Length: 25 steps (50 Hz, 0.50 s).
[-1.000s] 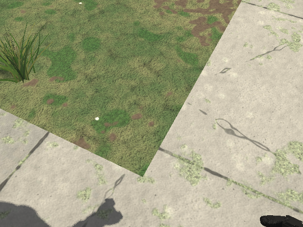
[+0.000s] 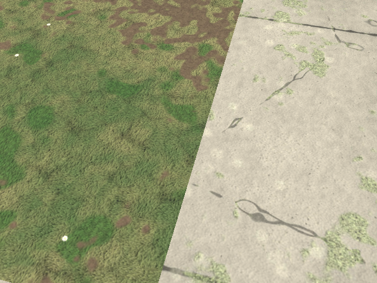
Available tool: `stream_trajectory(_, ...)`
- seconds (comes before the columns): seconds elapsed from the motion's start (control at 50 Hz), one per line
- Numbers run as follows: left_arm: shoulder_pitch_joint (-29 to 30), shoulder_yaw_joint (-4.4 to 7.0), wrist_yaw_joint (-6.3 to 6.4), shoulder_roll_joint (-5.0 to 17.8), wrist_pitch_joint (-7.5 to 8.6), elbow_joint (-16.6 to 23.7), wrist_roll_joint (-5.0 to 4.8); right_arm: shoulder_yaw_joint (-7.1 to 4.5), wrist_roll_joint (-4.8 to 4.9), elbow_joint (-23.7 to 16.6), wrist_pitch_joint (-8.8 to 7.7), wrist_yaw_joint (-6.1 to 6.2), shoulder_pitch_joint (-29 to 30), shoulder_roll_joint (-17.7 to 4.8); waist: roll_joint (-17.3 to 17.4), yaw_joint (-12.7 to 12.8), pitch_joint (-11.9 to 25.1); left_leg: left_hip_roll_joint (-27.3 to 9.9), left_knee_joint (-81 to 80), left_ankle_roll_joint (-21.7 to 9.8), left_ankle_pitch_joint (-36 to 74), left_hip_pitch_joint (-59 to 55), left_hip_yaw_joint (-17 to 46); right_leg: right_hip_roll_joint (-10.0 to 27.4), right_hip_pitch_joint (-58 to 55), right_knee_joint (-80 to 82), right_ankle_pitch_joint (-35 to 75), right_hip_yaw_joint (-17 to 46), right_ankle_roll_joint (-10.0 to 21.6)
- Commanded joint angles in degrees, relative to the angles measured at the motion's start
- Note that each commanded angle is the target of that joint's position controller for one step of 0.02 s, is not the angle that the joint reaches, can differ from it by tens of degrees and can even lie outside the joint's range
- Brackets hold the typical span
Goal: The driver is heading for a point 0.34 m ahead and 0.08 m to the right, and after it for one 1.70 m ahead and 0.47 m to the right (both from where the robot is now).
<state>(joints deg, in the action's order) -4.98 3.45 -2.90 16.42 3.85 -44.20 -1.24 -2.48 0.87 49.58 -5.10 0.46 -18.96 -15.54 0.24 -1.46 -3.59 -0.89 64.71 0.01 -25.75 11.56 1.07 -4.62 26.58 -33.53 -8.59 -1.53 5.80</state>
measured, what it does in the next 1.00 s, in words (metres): walks ahead, turning right: left foot, then right foot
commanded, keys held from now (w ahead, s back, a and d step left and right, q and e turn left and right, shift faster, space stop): w+e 0.22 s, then e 0.64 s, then no key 0.14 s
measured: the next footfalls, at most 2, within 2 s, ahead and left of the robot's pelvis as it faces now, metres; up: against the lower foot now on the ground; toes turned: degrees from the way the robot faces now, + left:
left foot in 0.38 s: +0.43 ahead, +0.10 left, +0.00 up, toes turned -17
right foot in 0.84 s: +0.31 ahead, -0.13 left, +0.00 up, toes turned -32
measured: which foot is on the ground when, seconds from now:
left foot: up 0.00-0.36, down 0.38-0.84, up 0.86-1.00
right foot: down 0.00-0.40, up 0.42-0.82, down 0.84-1.00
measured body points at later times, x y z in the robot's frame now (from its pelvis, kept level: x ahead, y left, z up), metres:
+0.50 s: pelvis +0.26 +0.03 +0.01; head +0.30 +0.03 +0.46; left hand +0.40 +0.30 -0.11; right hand +0.40 -0.26 -0.07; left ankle +0.39 +0.11 -0.72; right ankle +0.13 -0.06 -0.64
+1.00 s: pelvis +0.30 -0.02 +0.02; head +0.32 -0.07 +0.47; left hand +0.59 +0.13 -0.05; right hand +0.26 -0.35 -0.10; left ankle +0.38 +0.11 -0.64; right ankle +0.27 -0.11 -0.72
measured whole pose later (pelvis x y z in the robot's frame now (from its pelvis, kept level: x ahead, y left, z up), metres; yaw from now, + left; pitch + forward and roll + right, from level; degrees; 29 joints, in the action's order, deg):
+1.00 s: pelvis +0.30 -0.02 +0.02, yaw -34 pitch +2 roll +2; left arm -10.7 3.3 0.7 17.0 -1.5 -34.2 0.5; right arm -4.9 -0.1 44.9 1.1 1.2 -6.0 -19.5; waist 2.3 -0.2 -3.2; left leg -1.6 62.5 3.9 -24.4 30.6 -0.8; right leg -0.9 17.4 -28.2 -12.3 1.6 2.8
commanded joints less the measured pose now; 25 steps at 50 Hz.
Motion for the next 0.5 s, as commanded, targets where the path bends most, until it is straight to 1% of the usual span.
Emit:
stream_trajectory(0.02, -7.1, 2.25, 0.79, 7.9, 0.79, 2.2, 0.73, -1.67, -0.08, -7.2, -3.89, 0.28, 4.7, -8.7, 0.3, 3.9, 7.4, -4.3, 6.0, -1.4, 6.7, 28.6, 4.9, 17.0, -27.2, 19.5, -3.6, 30.1, 11.2)
stream_trajectory(0.04, -5.2, 1.82, 0.97, 6.8, 0.95, 3.1, 1.54, -2.03, -0.82, -7.3, -3.33, 0.49, 3.8, -8.8, -0.9, 1.6, 6.7, -5.6, 3.3, -1.2, 8.2, 24.4, 5.5, 15.1, -21.7, 20.7, 0.7, 26.9, 10.8)
stream_trajectory(0.06, -4.3, 1.76, 1.09, 6.4, 0.91, 3.7, 1.51, -2.09, -1.29, -7.5, -2.63, 0.52, 3.2, -8.2, -1.8, 0.5, 6.1, -5.9, 1.1, -0.6, 8.6, 22.5, 5.4, 14.2, -18.5, 21.9, 2.5, 25.6, 11.1)
stream_trajectory(0.1, -5.2, 1.9, 1.62, 6.8, 1.01, 3.6, 0.82, -1.88, -1.9, -8.1, -1.37, 0.65, 3.4, -6.8, -2.5, -0.1, 4.7, -6.1, -3.7, 1.3, 10.0, 21.5, 4.0, 13.3, -13.2, 23.3, 5.5, 22.1, 11.7)
stream_trajectory(0.14, -7.2, 2.38, 2.43, 8.4, 1.04, 3.3, 0.69, -1.55, -2.12, -9.9, -0.82, 0.88, 7.8, -5.9, -2.4, 1.0, 2.7, -5.4, -11.1, 2.9, 16.3, 23.0, 3.1, 12.0, -10.5, 24.1, 6.2, 19.7, 11.1)
stream_trajectory(0.18, -9.2, 2.61, 2.99, 9.1, 0.74, 2.9, 0.36, -1.13, -2.11, -11.3, -1.01, 0.72, 12.8, -4.9, -2.6, 2.9, 1.9, -3.9, -20.9, 3.5, 25.2, 21.5, 2.9, 9.7, -9.1, 23.5, 4.7, 17.3, 8.9)
stream_trajectory(0.22, -11.3, 2.75, 3.39, 9.4, 0.25, 2.5, -0.03, -0.68, -1.71, -12.5, -1.47, 0.2, 17.1, -4.0, -3.4, 4.7, 2.1, -1.6, -28.9, 3.8, 31.4, 17.7, 2.2, 8.4, -8.2, 22.3, 3.0, 16.5, 7.2)
stream_trajectory(0.26, -13.9, 2.88, 3.69, 9.6, -0.52, 1.6, -0.18, -0.77, -1.39, -13.8, -1.81, -0.25, 20.3, -4.4, -3.8, 5.9, 2.0, 0.6, -33.0, 3.8, 33.5, 15.2, 2.0, 8.4, -9.2, 19.2, 7.8, 17.4, 6.1)
stream_trajectory(0.3, -15.5, 2.91, 4.12, 9.1, -1.63, 1.2, -0.32, -1.26, -1.34, -14.4, -2.05, -0.72, 20.7, -5.8, -4.8, 5.6, 3.6, 2.0, -36.3, 3.1, 31.2, 14.4, 3.2, 8.8, -14.1, 13.5, 12.0, 20.2, 4.7)
stream_trajectory(0.34, -14.7, 3.0, 4.68, 8.8, -2.6, 2.1, 0.03, -1.94, -1.27, -14.1, -2.29, -1.04, 18.9, -7.4, -6.2, 4.0, 5.4, 2.7, -38.2, 1.7, 26.6, 12.5, 4.2, 9.4, -18.2, 7.5, 14.7, 24.0, 3.3)
stream_trajectory(0.36, -13.0, 2.89, 4.87, 8.3, -2.88, 3.0, 0.1, -2.23, -1.41, -13.3, -2.48, -0.96, 15.9, -7.9, -6.9, 2.1, 6.5, 2.3, -40.4, 0.5, 27.5, 9.0, 3.8, 8.5, -18.7, 3.8, 15.4, 24.7, 2.1)
stream_trajectory(0.38, -11.8, 2.37, 4.81, 6.7, -2.84, 4.1, 0.2, -2.64, -2.07, -12.7, -2.76, -0.58, 11.9, -9.2, -5.9, -0.3, 9.6, -0.6, -43.2, -1.6, 33.8, 1.1, 4.3, 5.6, -16.9, -3.1, 14.9, 23.0, -0.3)
stream_trajectory(0.4, -12.7, 1.21, 4.74, 3.2, -2.66, 5.8, 1.33, -3.25, -3.16, -12.5, -2.57, 0.03, 5.4, -12.8, 2.0, -1.9, 18.3, -12.4, -38.8, -5.7, 51.3, -14.7, 13.4, 1.6, -9.0, -18.9, -2.3, 17.7, -3.2)
stream_trajectory(0.42, -25.7, 0.41, 4.28, 1.4, -2.46, 5.6, 0.18, -3.47, -3.07, -11.9, -1.18, -0.13, 3.8, -13.9, 17.7, 3.0, 27.2, -27.0, -36.9, -17.2, 57.2, -31.2, 32.7, -4.7, 6.2, -33.5, -36.1, 13.2, -5.9)
stream_trajectory(0.44, -26.4, 1.62, 4.31, 8.3, -2.99, 4.1, -0.44, -3.06, -1.47, -12.8, 0.03, -0.31, 5.5, -10.3, 12.4, 2.1, 26.2, -26.6, -39.5, -16.7, 41.8, -27.1, 35.5, 1.4, 10.2, -40.3, -30.8, 12.9, -7.4)
stream_trajectory(0.46, -19.0, 2.63, 4.6, 11.0, -3.98, 5.0, -0.7, -2.07, -1.48, -14.0, 0.86, 0.12, 8.0, -6.8, 7.8, 0.0, 18.5, -22.2, -41.2, -14.0, 35.1, -20.7, 26.9, 2.8, 12.6, -42.5, -25.9, 10.5, -8.9)
stream_trajectory(0.48, -15.5, 2.91, 5.09, 10.9, -5.1, 5.8, -0.49, -1.48, -1.86, -14.0, 1.78, 0.32, 11.4, -5.8, 4.5, 0.7, 13.9, -18.9, -43.1, -12.3, 31.4, -13.5, 21.0, 4.5, 12.1, -41.5, -22.4, 8.6, -9.9)
stream_trajectory(0.5, -14.1, 3.18, 5.4, 10.5, -6.06, 6.6, -0.04, -1.22, -1.92, -13.9, 2.38, 0.4, 13.8, -5.4, 5.0, 1.7, 9.8, -16.7, -44.8, -11.9, 29.2, -6.8, 16.9, 6.0, 11.0, -39.8, -20.5, 8.0, -10.4)
Velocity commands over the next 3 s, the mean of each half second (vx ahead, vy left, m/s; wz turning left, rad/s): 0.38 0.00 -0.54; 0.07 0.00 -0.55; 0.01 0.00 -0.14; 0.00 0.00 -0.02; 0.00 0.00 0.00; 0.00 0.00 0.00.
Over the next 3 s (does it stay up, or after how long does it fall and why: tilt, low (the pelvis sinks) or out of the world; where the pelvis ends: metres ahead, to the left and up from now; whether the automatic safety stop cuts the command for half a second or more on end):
stays up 0.35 0.01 0.02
